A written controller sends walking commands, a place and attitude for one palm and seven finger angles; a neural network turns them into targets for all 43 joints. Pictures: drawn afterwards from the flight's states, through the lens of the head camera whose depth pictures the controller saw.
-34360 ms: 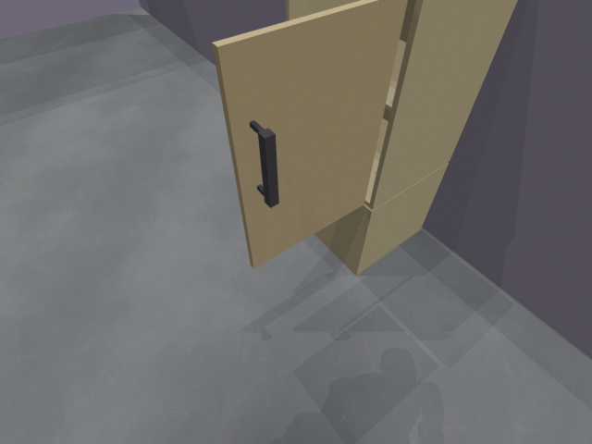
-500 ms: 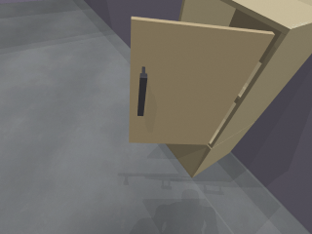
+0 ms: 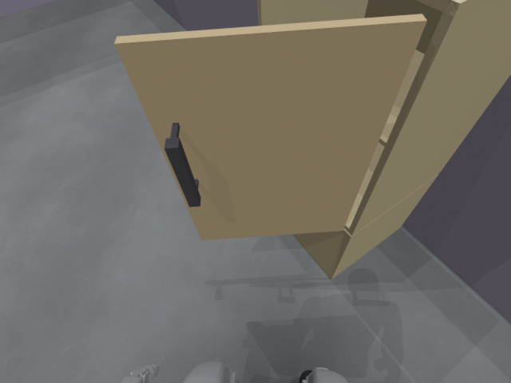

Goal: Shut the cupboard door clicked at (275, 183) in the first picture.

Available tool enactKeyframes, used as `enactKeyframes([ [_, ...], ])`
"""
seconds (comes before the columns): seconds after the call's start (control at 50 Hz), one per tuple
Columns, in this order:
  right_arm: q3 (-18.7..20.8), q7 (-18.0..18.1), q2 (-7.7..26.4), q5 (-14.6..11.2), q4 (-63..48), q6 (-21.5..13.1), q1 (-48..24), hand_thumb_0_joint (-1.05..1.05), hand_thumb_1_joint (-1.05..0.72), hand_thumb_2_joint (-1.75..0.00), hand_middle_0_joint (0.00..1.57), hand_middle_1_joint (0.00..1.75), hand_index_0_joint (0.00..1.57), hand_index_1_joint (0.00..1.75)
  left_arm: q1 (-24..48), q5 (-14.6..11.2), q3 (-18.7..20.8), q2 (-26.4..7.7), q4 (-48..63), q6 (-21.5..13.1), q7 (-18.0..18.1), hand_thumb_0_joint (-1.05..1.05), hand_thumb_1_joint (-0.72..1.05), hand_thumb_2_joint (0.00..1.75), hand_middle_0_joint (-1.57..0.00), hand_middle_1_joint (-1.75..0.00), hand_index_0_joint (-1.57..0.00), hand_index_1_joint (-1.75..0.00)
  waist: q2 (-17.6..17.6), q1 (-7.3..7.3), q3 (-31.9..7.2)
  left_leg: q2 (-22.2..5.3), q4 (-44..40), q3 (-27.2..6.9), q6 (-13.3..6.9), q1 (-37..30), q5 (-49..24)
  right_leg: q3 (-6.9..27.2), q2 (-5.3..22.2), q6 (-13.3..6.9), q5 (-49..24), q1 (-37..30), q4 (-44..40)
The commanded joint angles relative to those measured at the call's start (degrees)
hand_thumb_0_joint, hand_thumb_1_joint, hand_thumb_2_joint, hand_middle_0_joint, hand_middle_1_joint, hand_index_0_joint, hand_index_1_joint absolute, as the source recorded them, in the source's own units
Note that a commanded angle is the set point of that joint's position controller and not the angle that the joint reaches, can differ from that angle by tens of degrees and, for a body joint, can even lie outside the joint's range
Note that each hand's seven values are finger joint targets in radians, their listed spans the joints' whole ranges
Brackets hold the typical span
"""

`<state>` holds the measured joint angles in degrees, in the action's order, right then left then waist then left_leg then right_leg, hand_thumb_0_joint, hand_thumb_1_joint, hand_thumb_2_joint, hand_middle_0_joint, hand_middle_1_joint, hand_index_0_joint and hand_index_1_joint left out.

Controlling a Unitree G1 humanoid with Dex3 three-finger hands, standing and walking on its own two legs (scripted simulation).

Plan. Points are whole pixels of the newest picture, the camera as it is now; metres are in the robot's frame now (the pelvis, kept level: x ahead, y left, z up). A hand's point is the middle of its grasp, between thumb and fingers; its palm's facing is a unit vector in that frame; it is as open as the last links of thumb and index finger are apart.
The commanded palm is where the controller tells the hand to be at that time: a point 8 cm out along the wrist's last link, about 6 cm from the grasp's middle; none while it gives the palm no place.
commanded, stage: come to a stop and stand still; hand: left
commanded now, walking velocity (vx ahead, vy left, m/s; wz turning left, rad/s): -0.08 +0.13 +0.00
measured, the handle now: (185, 167) +0.47 +0.15 +0.02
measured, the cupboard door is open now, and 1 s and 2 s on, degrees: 59 59 59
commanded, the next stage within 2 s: look again from close up in 0.72 s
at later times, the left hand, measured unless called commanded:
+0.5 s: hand out of the picture -0.03 +0.26 -0.16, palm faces +0.04 -0.95 -0.31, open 7.4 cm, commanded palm none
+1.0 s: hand out of the picture +0.00 +0.24 -0.16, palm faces +0.00 -0.97 -0.23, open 7.3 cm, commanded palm none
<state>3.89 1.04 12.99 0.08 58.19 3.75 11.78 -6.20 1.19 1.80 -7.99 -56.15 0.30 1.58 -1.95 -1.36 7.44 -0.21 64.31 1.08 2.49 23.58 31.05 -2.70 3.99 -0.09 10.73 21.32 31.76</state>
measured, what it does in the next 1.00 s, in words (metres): steps on the spot: left foot, then right foot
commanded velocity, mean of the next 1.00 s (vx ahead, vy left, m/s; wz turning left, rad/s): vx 0.00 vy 0.00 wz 0.00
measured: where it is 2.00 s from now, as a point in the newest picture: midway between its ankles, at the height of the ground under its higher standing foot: outside the picture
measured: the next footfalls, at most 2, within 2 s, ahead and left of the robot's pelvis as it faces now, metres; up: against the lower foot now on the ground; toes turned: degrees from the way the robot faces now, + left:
left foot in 0.22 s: -0.01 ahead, +0.15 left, +0.00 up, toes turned +4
right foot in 0.42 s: +0.04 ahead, -0.05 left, +0.00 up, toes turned +0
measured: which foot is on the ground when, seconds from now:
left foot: up 0.00-0.20, down 0.22-1.00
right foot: down 0.00-0.22, up 0.24-0.40, down 0.42-1.00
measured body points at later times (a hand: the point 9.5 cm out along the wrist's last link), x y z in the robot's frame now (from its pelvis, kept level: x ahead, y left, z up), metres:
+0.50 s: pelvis -0.05 +0.06 -0.01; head -0.05 +0.01 +0.44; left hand -0.04 +0.31 -0.13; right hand +0.04 -0.17 -0.17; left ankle -0.05 +0.14 -0.73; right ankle +0.00 -0.05 -0.73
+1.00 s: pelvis -0.03 +0.06 +0.01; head -0.02 +0.05 +0.46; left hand +0.00 +0.30 -0.14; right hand -0.05 -0.15 -0.16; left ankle -0.05 +0.14 -0.73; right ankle +0.00 -0.05 -0.73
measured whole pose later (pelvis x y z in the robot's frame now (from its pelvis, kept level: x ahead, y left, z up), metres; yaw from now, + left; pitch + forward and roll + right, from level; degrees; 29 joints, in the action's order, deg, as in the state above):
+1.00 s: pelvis -0.03 +0.06 +0.01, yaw +0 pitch +0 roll +1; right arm -1.2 1.0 9.0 0.7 61.8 -0.7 19.6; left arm -14.5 0.4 -0.7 -9.1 -61.1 -0.3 1.6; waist -1.5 -0.9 0.7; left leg 2.9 22.1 5.5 -3.4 8.3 13.8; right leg -0.1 0.5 -0.7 11.2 14.8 26.2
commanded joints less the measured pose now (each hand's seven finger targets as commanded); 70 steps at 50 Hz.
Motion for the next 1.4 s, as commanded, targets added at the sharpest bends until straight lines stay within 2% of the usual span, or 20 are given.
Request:
enactKeyframes([
  [0.0,0.51,-0.41,2.97,0.58,-3.68,-0.34,2.90,0.00,-0.90,-0.90,0.20,0.30,0.20,0.30,-6.07,0.62,3.82,-13.25,2.67,-0.09,1.51,0.00,0.90,0.90,-0.20,-0.30,-0.20,-0.30,13.14,3.16,-14.15,-0.92,-1.18,-2.97,1.12,2.13,-2.99,12.38,16.25,-10.54,-31.31,-13.77,-10.40],
  [0.12,-0.07,-0.90,1.67,0.30,-3.69,-1.44,4.47,0.00,-0.90,-0.90,0.20,0.30,0.20,0.30,-4.88,1.42,3.88,-14.29,3.15,0.63,0.66,0.00,0.90,0.90,-0.20,-0.30,-0.20,-0.30,14.59,2.23,-11.83,0.57,-25.17,1.52,-0.12,-7.45,-6.24,12.66,12.29,-8.65,-8.18,-9.07,-13.32],
  [0.14,1.06,-0.66,5.38,-0.34,-7.41,-3.18,9.08,0.00,-0.90,-0.90,0.20,0.30,0.20,0.30,-4.05,0.77,3.09,-16.93,5.05,-0.23,3.25,0.00,0.90,0.90,-0.20,-0.30,-0.20,-0.30,3.75,-2.98,-24.43,1.10,-32.10,4.17,0.91,-9.64,-6.48,13.32,13.90,-6.84,-33.73,-21.13,-1.97],
  [0.16,0.44,-0.44,3.19,0.13,-9.34,-3.48,6.77,0.00,-0.90,-0.90,0.20,0.30,0.20,0.30,-5.23,0.04,2.44,-15.95,6.63,0.55,2.90,0.00,0.90,0.90,-0.20,-0.30,-0.20,-0.30,-1.04,-0.90,-22.32,0.65,-42.37,3.56,-0.31,-12.21,-13.21,8.16,10.00,-5.01,-18.81,-15.01,4.10],
  [0.18,0.31,-0.33,5.52,0.51,-9.61,-3.97,5.53,0.00,-0.90,-0.90,0.20,0.30,0.20,0.30,-5.59,-0.51,1.45,-11.55,6.00,1.15,2.20,0.00,0.90,0.90,-0.20,-0.30,-0.20,-0.30,-11.17,-0.71,-18.61,-3.79,-46.04,-0.75,-1.40,-15.16,-20.02,2.14,4.84,-2.31,-1.61,-6.57,6.88],
  [0.2,0.82,-0.13,8.66,1.26,-11.45,-3.50,2.86,0.00,-0.90,-0.90,0.20,0.30,0.20,0.30,-5.98,-0.66,0.59,-9.40,6.24,2.06,1.41,0.00,0.90,0.90,-0.20,-0.30,-0.20,-0.30,-20.52,0.58,-11.96,-12.25,-47.22,-10.55,-5.20,-11.98,-27.05,-2.29,-1.07,0.26,15.57,2.45,11.22],
  [0.22,0.57,0.02,9.38,1.87,-14.10,-2.84,0.11,0.00,-0.90,-0.90,0.20,0.30,0.20,0.30,-6.37,-0.30,0.39,-8.95,6.74,3.17,1.09,0.00,0.90,0.90,-0.20,-0.30,-0.20,-0.30,-19.69,1.55,-6.80,-15.22,-46.85,-10.66,-9.26,-6.54,-30.08,-0.29,-2.95,0.11,18.81,5.22,18.01],
  [0.24,0.14,0.02,8.46,2.10,-14.74,-2.52,-1.89,0.00,-0.90,-0.90,0.20,0.30,0.20,0.30,-5.50,-0.34,0.85,-8.59,6.90,3.46,0.86,0.00,0.90,0.90,-0.20,-0.30,-0.20,-0.30,-12.76,1.77,-2.87,-14.74,-48.12,-9.05,-11.21,0.20,-22.78,1.30,-2.60,-0.62,16.94,3.47,20.73],
  [0.28,-0.55,-0.24,6.82,1.84,-14.62,-2.51,-5.19,0.00,-0.90,-0.90,0.20,0.30,0.20,0.30,-6.45,-0.01,0.69,-8.88,5.73,3.22,0.35,0.00,0.90,0.90,-0.20,-0.30,-0.20,-0.30,-12.04,3.06,1.94,-11.06,-47.85,-7.17,-9.90,6.77,-15.14,3.10,-3.06,-0.46,12.92,0.64,22.74],
  [0.32,-0.94,-0.53,6.41,1.86,-14.72,-2.73,-5.02,0.00,-0.90,-0.90,0.20,0.30,0.20,0.30,-9.90,0.02,0.44,-8.21,5.15,2.36,-0.16,0.00,0.90,0.90,-0.20,-0.30,-0.20,-0.30,-5.48,4.48,4.17,-10.96,-47.66,-6.74,-10.37,8.68,-10.09,1.79,-3.15,-0.38,10.05,-2.20,16.59],
  [0.36,-1.13,-0.27,6.29,1.51,-14.01,-2.87,-2.07,0.00,-0.90,-0.90,0.20,0.30,0.20,0.30,-13.60,0.23,0.28,-8.14,4.33,1.08,-0.26,0.00,0.90,0.90,-0.20,-0.30,-0.20,-0.30,2.50,4.74,1.87,-8.93,-43.02,-6.79,-8.18,4.68,-5.17,3.52,-2.95,-0.79,6.54,-5.74,1.20],
  [0.38,-1.37,-0.17,4.87,0.85,-13.64,-2.90,0.18,0.00,-0.90,-0.90,0.20,0.30,0.20,0.30,-13.35,0.54,0.24,-9.81,4.38,0.14,-0.07,0.00,0.90,0.90,-0.20,-0.30,-0.20,-0.30,9.43,3.40,0.87,-4.99,-38.45,-4.59,-6.14,2.98,-2.90,12.21,0.37,-2.34,9.85,-4.27,-6.65],
  [0.4,-1.67,-0.17,3.97,0.40,-13.21,-2.75,3.19,0.00,-0.90,-0.90,0.20,0.30,0.20,0.30,-12.46,0.50,-0.03,-11.55,5.02,-0.74,-0.04,0.00,0.90,0.90,-0.20,-0.30,-0.20,-0.30,14.75,1.01,-1.18,-1.04,-32.85,-1.25,-4.44,-2.00,-5.12,22.33,7.01,-5.98,14.04,0.10,-12.40],
  [0.42,-1.64,-0.32,3.11,0.59,-12.02,-2.55,5.45,0.00,-0.90,-0.90,0.20,0.30,0.20,0.30,-10.73,0.21,0.21,-12.97,5.65,-0.94,-0.03,0.00,0.90,0.90,-0.20,-0.30,-0.20,-0.30,12.04,-0.81,-3.55,-0.22,-31.21,-0.79,-3.96,-9.10,-7.56,24.50,10.68,-8.80,18.21,4.30,-16.06],
  [0.46,-1.44,-0.56,3.47,0.65,-9.69,-2.63,8.01,0.00,-0.90,-0.90,0.20,0.30,0.20,0.30,-7.01,0.23,0.63,-13.26,6.69,-1.07,0.12,0.00,0.90,0.90,-0.20,-0.30,-0.20,-0.30,15.22,-2.10,-6.08,0.01,-31.29,-1.12,-4.36,-15.65,-9.85,20.82,6.45,-7.40,27.11,9.45,-16.94],
  [0.5,-1.25,-0.55,3.36,0.86,-7.96,-3.23,10.19,0.00,-0.90,-0.90,0.20,0.30,0.20,0.30,-6.35,0.11,0.54,-11.67,6.47,-0.96,0.20,0.00,0.90,0.90,-0.20,-0.30,-0.20,-0.30,13.11,-2.43,-6.12,-1.14,-36.10,-1.71,-4.99,-18.03,-11.92,15.80,3.98,-5.59,24.16,9.78,-14.45],
  [0.56,-1.71,-0.35,3.94,1.12,-7.22,-4.56,7.94,0.00,-0.90,-0.90,0.20,0.30,0.20,0.30,-8.99,-0.20,0.04,-9.42,5.24,-0.73,0.04,0.00,0.90,0.90,-0.20,-0.30,-0.20,-0.30,0.74,-0.14,-5.04,-5.89,-47.56,-7.22,-6.16,-10.10,-6.87,10.14,-0.56,-3.17,13.61,1.45,-8.01],
  [0.6,-2.05,-0.12,4.26,1.05,-6.93,-5.09,5.24,0.00,-0.90,-0.90,0.20,0.30,0.20,0.30,-11.61,-0.11,-0.15,-8.28,3.32,-0.57,0.01,0.00,0.90,0.90,-0.20,-0.30,-0.20,-0.30,-2.75,2.17,-4.16,-7.66,-51.52,-9.12,-6.70,-4.76,-5.13,7.38,-1.52,-2.79,5.44,-5.00,-4.66],
  [1.16,-3.96,1.02,1.41,0.54,3.40,-5.95,9.15,0.00,-0.90,-0.90,0.20,0.30,0.20,0.30,-11.22,-0.55,-1.64,-6.20,-4.52,-1.79,0.53,0.00,0.90,0.90,-0.20,-0.30,-0.20,-0.30,3.93,0.86,-4.94,-5.92,-46.78,-3.05,-4.90,-14.18,-25.45,8.99,1.99,-2.96,-9.31,-10.18,-9.25],
  [1.38,-4.12,1.37,1.07,0.60,4.70,-5.97,8.34,0.00,-0.90,-0.90,0.20,0.30,0.20,0.30,-11.77,-0.71,-1.71,-6.51,-5.77,-1.99,0.55,0.00,0.90,0.90,-0.20,-0.30,-0.20,-0.30,1.81,0.89,-5.53,-6.43,-46.42,-2.66,-4.50,-15.83,-27.82,7.98,1.85,-3.19,-11.89,-12.24,-9.21],
])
